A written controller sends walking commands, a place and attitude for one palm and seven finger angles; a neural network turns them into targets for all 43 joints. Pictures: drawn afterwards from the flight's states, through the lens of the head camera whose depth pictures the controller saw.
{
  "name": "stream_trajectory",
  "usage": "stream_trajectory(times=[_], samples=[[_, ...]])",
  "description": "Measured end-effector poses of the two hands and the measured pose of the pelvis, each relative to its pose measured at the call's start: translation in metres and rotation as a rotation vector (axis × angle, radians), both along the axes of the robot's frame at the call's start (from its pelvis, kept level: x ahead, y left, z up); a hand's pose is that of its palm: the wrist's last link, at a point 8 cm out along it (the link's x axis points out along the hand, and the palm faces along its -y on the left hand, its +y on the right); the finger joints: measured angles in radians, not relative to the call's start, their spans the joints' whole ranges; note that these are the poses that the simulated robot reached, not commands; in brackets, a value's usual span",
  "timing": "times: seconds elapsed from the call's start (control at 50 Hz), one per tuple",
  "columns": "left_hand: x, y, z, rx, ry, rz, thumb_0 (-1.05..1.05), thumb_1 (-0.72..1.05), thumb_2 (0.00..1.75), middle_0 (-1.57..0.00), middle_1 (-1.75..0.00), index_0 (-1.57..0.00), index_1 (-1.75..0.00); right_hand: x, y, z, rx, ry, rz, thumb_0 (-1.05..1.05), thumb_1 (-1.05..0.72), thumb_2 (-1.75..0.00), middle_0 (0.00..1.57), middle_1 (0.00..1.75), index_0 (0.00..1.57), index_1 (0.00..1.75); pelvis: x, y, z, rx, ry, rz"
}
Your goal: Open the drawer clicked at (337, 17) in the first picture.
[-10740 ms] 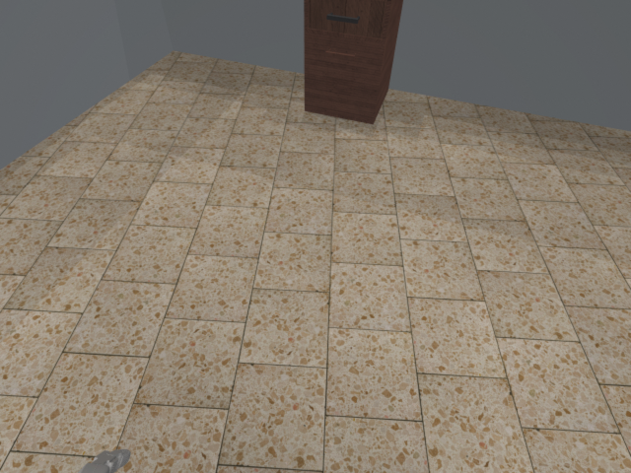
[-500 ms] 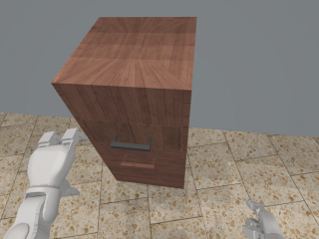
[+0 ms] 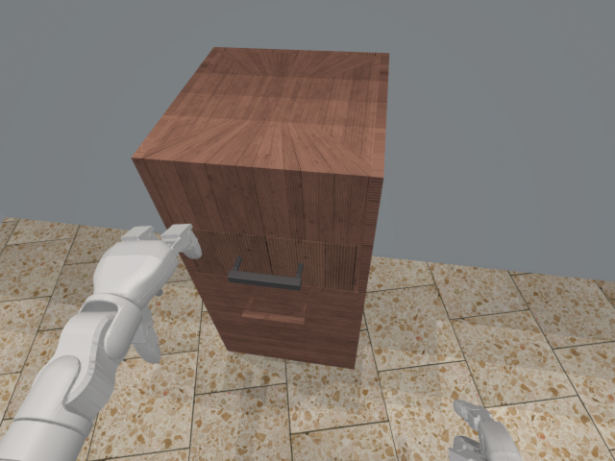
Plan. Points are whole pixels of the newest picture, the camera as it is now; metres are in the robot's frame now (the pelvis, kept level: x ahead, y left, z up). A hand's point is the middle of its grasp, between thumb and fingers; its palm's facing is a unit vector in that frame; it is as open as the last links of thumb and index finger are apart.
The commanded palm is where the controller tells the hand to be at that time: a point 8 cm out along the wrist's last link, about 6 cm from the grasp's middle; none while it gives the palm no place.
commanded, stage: raise the hand with hooked fingers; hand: left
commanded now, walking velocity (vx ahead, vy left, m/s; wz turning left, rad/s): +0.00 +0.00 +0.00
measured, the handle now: (266, 272) +0.51 +0.16 -0.19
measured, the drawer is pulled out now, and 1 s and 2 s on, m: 0.00 0.00 0.00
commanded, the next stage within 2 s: move the hooked fingers above the handle in 0.20 s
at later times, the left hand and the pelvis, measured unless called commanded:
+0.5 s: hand (187, 310) +0.29 +0.20 +0.03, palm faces -0.10 -0.12 -0.99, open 13.8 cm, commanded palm +0.29 +0.23 +0.10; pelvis -0.01 +0.00 +0.00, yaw +0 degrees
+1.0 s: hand (228, 285) +0.37 +0.17 -0.02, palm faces +0.04 -0.12 -0.99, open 13.8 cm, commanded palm +0.35 +0.20 +0.03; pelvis +0.01 -0.02 -0.03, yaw -1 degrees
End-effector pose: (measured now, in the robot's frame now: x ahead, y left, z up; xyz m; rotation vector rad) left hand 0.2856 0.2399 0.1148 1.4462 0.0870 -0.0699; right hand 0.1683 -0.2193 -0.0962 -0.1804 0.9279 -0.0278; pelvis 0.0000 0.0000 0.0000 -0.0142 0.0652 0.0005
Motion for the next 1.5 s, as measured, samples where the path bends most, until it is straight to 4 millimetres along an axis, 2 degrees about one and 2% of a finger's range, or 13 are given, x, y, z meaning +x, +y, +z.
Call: stream_trajectory(times=[0.12,0.3,0.52,0.66,0.74,0.84,0.94,1.04,1.14,1.26,1.36,1.42,1.5], samples=[[-0.023,-0.012,0.005,0.017,-0.108,-0.161,0.0,-0.49,0.3,-0.32,-1.2,-0.32,-1.2,-0.02,-0.006,-0.007,-0.046,0.049,-0.012,0.01,-0.9,-0.89,0.2,0.3,0.2,0.3,-0.008,0.005,-0.001,-0.004,-0.002,-0.001],[-0.013,0.032,0.024,0.049,-0.189,0.081,0.0,-0.49,0.3,-0.32,-1.2,-0.32,-1.21,-0.022,0.003,-0.015,0.014,0.051,-0.021,0.01,-0.91,-0.89,0.2,0.3,0.2,0.3,-0.016,0.008,-0.003,-0.002,0.014,0.011],[-0.005,-0.032,-0.032,-0.004,-0.037,-0.169,0.0,-0.49,0.3,-0.32,-1.2,-0.32,-1.21,-0.01,0.002,-0.005,-0.028,-0.006,-0.003,0.01,-0.9,-0.89,0.2,0.3,0.2,0.3,-0.014,0.003,-0.006,0.001,0.026,0.0],[0.022,-0.006,-0.026,0.043,-0.175,-0.024,0.0,-0.49,0.3,-0.32,-1.2,-0.32,-1.21,-0.016,-0.012,-0.02,-0.03,0.043,-0.04,0.01,-0.9,-0.89,0.2,0.3,0.2,0.3,-0.01,-0.003,-0.013,0.001,0.087,-0.007],[0.035,0.006,-0.046,0.065,-0.079,0.097,0.0,-0.49,0.3,-0.32,-1.2,-0.31,-1.2,-0.025,-0.022,-0.029,-0.029,0.097,-0.06,0.01,-0.9,-0.89,0.2,0.3,0.2,0.3,-0.005,-0.007,-0.015,0.001,0.118,-0.001],[0.041,-0.028,-0.08,0.012,0.056,-0.013,-0.01,-0.49,0.3,-0.32,-1.2,-0.31,-1.2,-0.036,-0.036,-0.032,-0.068,0.142,-0.097,0.01,-0.9,-0.89,0.2,0.3,0.2,0.3,0.004,-0.009,-0.016,0.0,0.137,-0.001],[0.048,-0.064,-0.085,-0.034,-0.047,-0.196,-0.01,-0.49,0.3,-0.32,-1.2,-0.32,-1.2,-0.043,-0.05,-0.035,-0.11,0.159,-0.134,0.01,-0.9,-0.89,0.2,0.3,0.2,0.3,0.009,-0.013,-0.023,0.006,0.166,-0.017],[0.068,-0.045,-0.087,0.048,-0.201,-0.081,0.0,-0.49,0.3,-0.32,-1.2,-0.32,-1.21,-0.047,-0.057,-0.051,-0.099,0.186,-0.139,0.01,-0.91,-0.89,0.2,0.3,0.2,0.3,0.007,-0.018,-0.036,0.011,0.22,-0.025],[0.076,-0.019,-0.11,0.157,-0.084,0.124,0.0,-0.48,0.3,-0.32,-1.2,-0.31,-1.2,-0.055,-0.056,-0.066,-0.054,0.229,-0.15,0.01,-0.91,-0.89,0.2,0.3,0.2,0.3,0.006,-0.02,-0.04,0.009,0.245,-0.018],[0.083,-0.062,-0.142,0.033,0.126,-0.012,-0.01,-0.48,0.3,-0.32,-1.2,-0.31,-1.2,-0.067,-0.056,-0.063,-0.098,0.264,-0.161,0.01,-0.91,-0.89,0.2,0.3,0.2,0.3,0.006,-0.024,-0.038,0.005,0.246,0.007],[0.107,-0.106,-0.138,-0.015,-0.043,-0.255,-0.01,-0.49,0.3,-0.33,-1.2,-0.32,-1.2,-0.079,-0.067,-0.069,-0.151,0.264,-0.189,0.01,-0.9,-0.89,0.2,0.3,0.2,0.3,0.004,-0.026,-0.053,0.0,0.305,0.001],[0.124,-0.104,-0.136,0.023,-0.192,-0.212,0.0,-0.49,0.3,-0.32,-1.2,-0.32,-1.2,-0.089,-0.072,-0.085,-0.149,0.284,-0.204,0.01,-0.9,-0.89,0.2,0.3,0.2,0.3,0.001,-0.024,-0.067,0.002,0.35,-0.013],[0.133,-0.077,-0.152,0.142,-0.208,0.003,0.0,-0.48,0.3,-0.32,-1.19,-0.31,-1.2,-0.106,-0.069,-0.106,-0.097,0.341,-0.213,0.01,-0.91,-0.89,0.2,0.3,0.2,0.3,-0.004,-0.023,-0.077,0.012,0.38,-0.028]])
